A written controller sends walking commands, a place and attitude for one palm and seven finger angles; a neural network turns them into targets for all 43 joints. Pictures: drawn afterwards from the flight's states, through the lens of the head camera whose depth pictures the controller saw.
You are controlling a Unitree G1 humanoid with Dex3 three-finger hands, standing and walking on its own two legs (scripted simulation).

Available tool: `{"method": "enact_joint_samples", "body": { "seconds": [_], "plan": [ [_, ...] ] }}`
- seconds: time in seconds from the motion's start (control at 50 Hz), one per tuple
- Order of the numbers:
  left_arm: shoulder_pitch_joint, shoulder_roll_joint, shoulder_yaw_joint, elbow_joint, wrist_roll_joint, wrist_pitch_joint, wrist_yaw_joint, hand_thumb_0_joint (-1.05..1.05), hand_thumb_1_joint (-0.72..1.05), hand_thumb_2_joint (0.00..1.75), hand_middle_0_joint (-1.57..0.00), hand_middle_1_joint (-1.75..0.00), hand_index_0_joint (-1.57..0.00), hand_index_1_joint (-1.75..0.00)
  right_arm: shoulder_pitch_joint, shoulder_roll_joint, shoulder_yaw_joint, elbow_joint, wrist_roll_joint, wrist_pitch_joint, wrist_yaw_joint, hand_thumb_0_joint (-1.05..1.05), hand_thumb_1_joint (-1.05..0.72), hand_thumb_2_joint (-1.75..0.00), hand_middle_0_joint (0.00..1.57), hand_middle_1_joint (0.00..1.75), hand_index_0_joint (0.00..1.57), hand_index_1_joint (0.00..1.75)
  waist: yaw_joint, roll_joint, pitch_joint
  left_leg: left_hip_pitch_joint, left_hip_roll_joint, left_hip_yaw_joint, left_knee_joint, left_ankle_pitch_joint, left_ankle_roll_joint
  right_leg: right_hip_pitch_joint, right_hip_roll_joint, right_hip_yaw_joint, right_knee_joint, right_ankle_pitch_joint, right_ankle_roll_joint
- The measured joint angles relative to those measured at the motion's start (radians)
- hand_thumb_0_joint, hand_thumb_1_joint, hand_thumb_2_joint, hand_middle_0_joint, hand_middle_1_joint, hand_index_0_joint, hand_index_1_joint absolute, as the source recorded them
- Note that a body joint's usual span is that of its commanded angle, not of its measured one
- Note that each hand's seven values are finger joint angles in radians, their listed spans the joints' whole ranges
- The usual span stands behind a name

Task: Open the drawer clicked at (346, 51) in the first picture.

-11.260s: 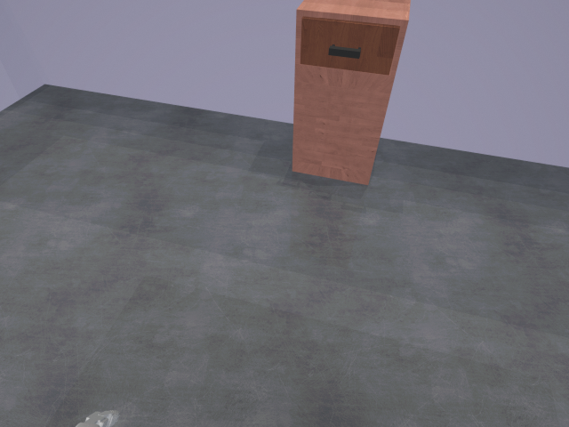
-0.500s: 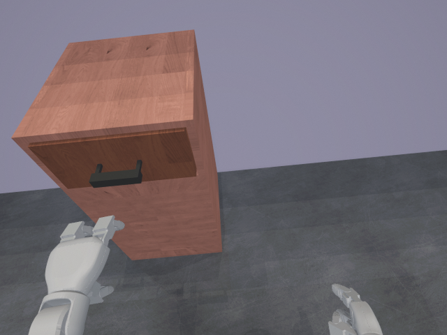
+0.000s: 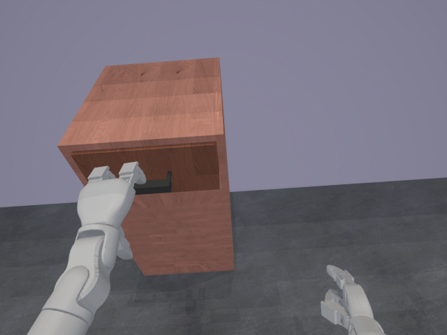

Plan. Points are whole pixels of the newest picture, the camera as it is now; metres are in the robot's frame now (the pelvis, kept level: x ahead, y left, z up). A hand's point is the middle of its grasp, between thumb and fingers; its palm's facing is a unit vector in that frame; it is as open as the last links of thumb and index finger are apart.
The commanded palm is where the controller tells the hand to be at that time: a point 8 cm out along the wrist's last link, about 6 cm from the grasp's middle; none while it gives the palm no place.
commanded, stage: raise the hand with hooked fingers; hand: left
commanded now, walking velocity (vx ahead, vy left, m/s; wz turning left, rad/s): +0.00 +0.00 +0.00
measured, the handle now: (149, 181) +0.50 +0.28 -0.07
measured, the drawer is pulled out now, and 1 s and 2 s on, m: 0.01 0.01 0.01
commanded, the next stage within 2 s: move the hooked fingers above the handle in 0.48 s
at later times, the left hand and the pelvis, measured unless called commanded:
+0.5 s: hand (102, 203) +0.31 +0.27 +0.08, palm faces +0.10 -0.07 -0.99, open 13.8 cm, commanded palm +0.28 +0.27 +0.13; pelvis +0.01 +0.03 +0.01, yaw +1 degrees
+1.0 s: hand (108, 200) +0.34 +0.28 +0.06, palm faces +0.00 -0.05 -1.00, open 13.8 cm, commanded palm +0.32 +0.28 +0.11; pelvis +0.02 +0.00 +0.00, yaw +1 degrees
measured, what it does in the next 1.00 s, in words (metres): stands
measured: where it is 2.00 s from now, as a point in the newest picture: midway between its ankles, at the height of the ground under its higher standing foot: outside the picture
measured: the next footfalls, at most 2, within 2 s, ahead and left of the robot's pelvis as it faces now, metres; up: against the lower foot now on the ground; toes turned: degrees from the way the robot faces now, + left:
none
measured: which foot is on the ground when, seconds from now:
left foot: down 0.00-1.00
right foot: down 0.00-1.00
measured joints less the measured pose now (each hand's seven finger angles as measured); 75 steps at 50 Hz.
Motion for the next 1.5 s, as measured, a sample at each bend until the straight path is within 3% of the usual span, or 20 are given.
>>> {"method": "enact_joint_samples", "body": {
  "seconds": [0.18, 0.28, 0.42, 0.52, 0.64, 0.76, 0.94, 1.04, 1.14, 1.26, 1.38, 1.5],
  "plan": [
    [-0.116, 0.031, 0.008, 0.072, -0.015, 0.011, -0.094, 0.0, -0.49, 0.31, -0.31, -1.2, -0.32, -1.2, 0.037, 0.002, 0.019, 0.009, 0.007, 0.009, 0.016, 0.01, -0.91, -0.9, 0.2, 0.3, 0.2, 0.3, 0.006, 0.007, 0.016, 0.038, -0.017, -0.008, -0.042, 0.026, 0.023, 0.052, -0.021, -0.004, -0.062, 0.027, 0.023],
    [-0.075, 0.033, 0.018, 0.049, -0.023, -0.044, -0.137, 0.0, -0.49, 0.3, -0.31, -1.2, -0.32, -1.2, 0.077, -0.012, 0.006, 0.006, -0.001, 0.012, 0.031, 0.01, -0.91, -0.9, 0.2, 0.3, 0.2, 0.3, -0.002, 0.007, 0.029, 0.038, -0.021, -0.004, -0.057, 0.033, 0.032, 0.055, -0.026, 0.002, -0.084, 0.036, 0.029],
    [-0.011, 0.042, 0.033, -0.02, -0.011, -0.143, -0.07, 0.0, -0.49, 0.3, -0.32, -1.2, -0.32, -1.2, 0.117, -0.029, -0.022, 0.033, -0.009, 0.0, 0.04, 0.02, -0.91, -0.9, 0.2, 0.3, 0.2, 0.3, 0.004, 0.006, 0.04, 0.03, -0.025, -0.007, -0.063, 0.032, 0.037, 0.051, -0.03, -0.001, -0.095, 0.035, 0.029],
    [-0.034, 0.051, 0.053, -0.006, -0.022, -0.111, -0.026, 0.0, -0.49, 0.3, -0.32, -1.2, -0.32, -1.2, 0.108, -0.032, -0.031, 0.052, 0.0, 0.0, 0.046, 0.02, -0.91, -0.9, 0.2, 0.3, 0.2, 0.3, 0.008, 0.012, 0.034, 0.019, -0.025, -0.014, -0.067, 0.033, 0.034, 0.042, -0.031, -0.008, -0.101, 0.035, 0.032],
    [-0.047, 0.043, 0.043, 0.021, -0.039, -0.055, -0.061, 0.0, -0.49, 0.3, -0.31, -1.2, -0.32, -1.2, 0.083, -0.032, -0.026, 0.04, 0.004, 0.007, 0.048, 0.02, -0.91, -0.9, 0.2, 0.3, 0.2, 0.3, 0.001, 0.022, 0.021, 0.022, -0.02, -0.02, -0.079, 0.035, 0.03, 0.045, -0.028, -0.013, -0.111, 0.036, 0.031],
    [-0.043, 0.045, 0.042, 0.058, -0.028, -0.104, -0.089, 0.0, -0.49, 0.3, -0.32, -1.2, -0.32, -1.2, 0.059, -0.029, -0.016, 0.019, -0.001, 0.011, 0.038, 0.02, -0.91, -0.9, 0.2, 0.3, 0.2, 0.3, -0.004, 0.008, 0.016, 0.022, -0.008, -0.02, -0.076, 0.026, 0.021, 0.041, -0.016, -0.014, -0.103, 0.028, 0.019],
    [-0.103, 0.078, 0.092, 0.164, -0.013, -0.161, -0.04, 0.0, -0.49, 0.3, -0.32, -1.2, -0.32, -1.2, 0.059, -0.037, -0.03, 0.02, 0.003, 0.007, 0.017, 0.01, -0.91, -0.9, 0.2, 0.3, 0.2, 0.3, -0.002, -0.007, 0.01, -0.024, 0.006, -0.03, -0.038, 0.007, 0.005, -0.001, 0.0, -0.028, -0.074, 0.015, 0.001],
    [-0.144, 0.091, 0.102, 0.234, -0.023, -0.16, -0.049, 0.0, -0.49, 0.3, -0.32, -1.2, -0.32, -1.2, 0.077, -0.046, -0.04, 0.024, 0.006, 0.01, 0.012, 0.01, -0.91, -0.9, 0.2, 0.3, 0.2, 0.3, -0.012, -0.003, -0.001, -0.06, 0.01, -0.033, -0.012, -0.004, 0.0, -0.034, 0.004, -0.034, -0.055, 0.008, -0.003],
    [-0.162, 0.09, 0.106, 0.279, -0.025, -0.203, -0.057, 0.0, -0.49, 0.3, -0.32, -1.2, -0.32, -1.2, 0.1, -0.051, -0.048, 0.031, 0.004, 0.016, 0.006, 0.01, -0.91, -0.9, 0.2, 0.3, 0.2, 0.3, -0.026, -0.003, -0.014, -0.093, 0.012, -0.027, 0.012, -0.017, 0.0, -0.068, 0.009, -0.029, -0.032, -0.001, -0.003],
    [-0.181, 0.096, 0.139, 0.322, -0.004, -0.257, -0.014, 0.0, -0.49, 0.3, -0.32, -1.2, -0.32, -1.2, 0.125, -0.048, -0.059, 0.035, 0.003, 0.02, 0.006, 0.01, -0.91, -0.9, 0.2, 0.3, 0.2, 0.3, -0.044, -0.015, -0.023, -0.133, 0.015, -0.013, 0.04, -0.027, 0.0, -0.111, 0.014, -0.018, -0.005, -0.005, -0.003],
    [-0.254, 0.111, 0.149, 0.429, 0.01, -0.238, 0.034, 0.0, -0.49, 0.3, -0.32, -1.2, -0.32, -1.2, 0.145, -0.05, -0.063, 0.044, 0.01, 0.018, 0.007, 0.01, -0.91, -0.9, 0.2, 0.3, 0.2, 0.3, -0.057, -0.016, -0.027, -0.184, 0.01, -0.009, 0.07, -0.031, 0.005, -0.159, 0.01, -0.017, 0.019, -0.007, 0.003],
    [-0.348, 0.11, 0.121, 0.546, 0.019, -0.231, 0.026, 0.0, -0.49, 0.3, -0.32, -1.2, -0.32, -1.2, 0.172, -0.049, -0.063, 0.056, 0.01, 0.012, 0.008, 0.01, -0.91, -0.9, 0.2, 0.3, 0.2, 0.3, -0.072, -0.015, -0.037, -0.232, 0.002, -0.013, 0.099, -0.035, 0.011, -0.2, 0.003, -0.023, 0.037, -0.01, 0.01]
  ]
}}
